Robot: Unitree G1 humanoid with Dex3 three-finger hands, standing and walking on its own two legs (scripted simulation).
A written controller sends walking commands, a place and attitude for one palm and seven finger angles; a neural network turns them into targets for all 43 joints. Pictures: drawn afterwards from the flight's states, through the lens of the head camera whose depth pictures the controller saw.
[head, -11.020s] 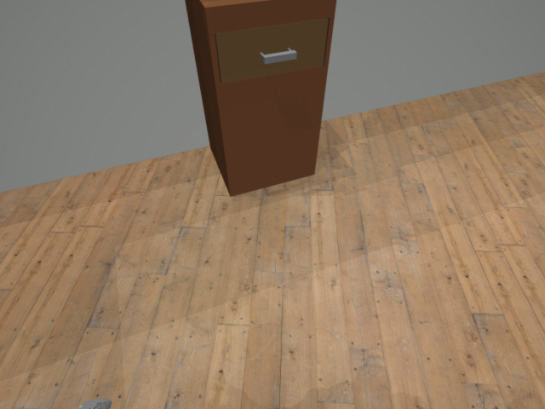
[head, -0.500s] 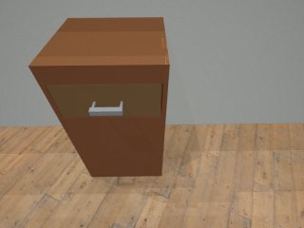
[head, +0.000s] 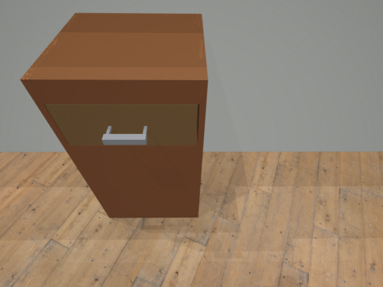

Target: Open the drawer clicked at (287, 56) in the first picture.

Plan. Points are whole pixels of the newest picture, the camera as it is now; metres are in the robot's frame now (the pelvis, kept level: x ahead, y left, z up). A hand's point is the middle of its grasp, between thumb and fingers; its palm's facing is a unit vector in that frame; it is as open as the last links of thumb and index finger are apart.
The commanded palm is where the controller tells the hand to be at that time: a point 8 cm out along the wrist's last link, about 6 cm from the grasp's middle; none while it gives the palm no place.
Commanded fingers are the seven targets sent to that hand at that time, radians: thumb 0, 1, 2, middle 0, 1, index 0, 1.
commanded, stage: look again from close up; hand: left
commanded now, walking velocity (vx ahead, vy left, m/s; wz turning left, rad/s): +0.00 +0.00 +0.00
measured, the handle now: (126, 134) +0.54 +0.24 -0.06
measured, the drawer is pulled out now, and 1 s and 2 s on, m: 0.00 0.00 0.00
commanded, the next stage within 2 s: raise the hand with hooked fingers in 0.32 s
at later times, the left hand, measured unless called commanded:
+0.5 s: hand out of the picture +0.06 +0.17 -0.15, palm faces -0.08 -0.94 -0.34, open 7.3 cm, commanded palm +0.13 +0.20 -0.06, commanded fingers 0.00 0.78 0.85 -0.21 -0.38 -0.21 -0.38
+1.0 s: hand (101, 258) +0.19 +0.21 -0.06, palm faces +0.06 -0.06 -1.00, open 9.5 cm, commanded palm +0.18 +0.20 +0.01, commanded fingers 0.00 0.20 0.60 -0.25 -0.75 -0.25 -0.75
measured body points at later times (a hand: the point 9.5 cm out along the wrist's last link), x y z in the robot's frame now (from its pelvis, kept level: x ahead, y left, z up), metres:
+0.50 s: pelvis +0.03 -0.02 +0.00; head +0.05 -0.03 +0.45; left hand +0.07 +0.22 -0.12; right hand +0.05 -0.25 -0.16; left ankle +0.00 +0.10 -0.74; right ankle -0.01 -0.11 -0.74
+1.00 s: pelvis -0.02 -0.03 -0.05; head +0.02 -0.06 +0.39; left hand +0.18 +0.21 +0.00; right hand +0.25 -0.23 -0.13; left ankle +0.00 +0.11 -0.74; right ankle -0.01 -0.11 -0.74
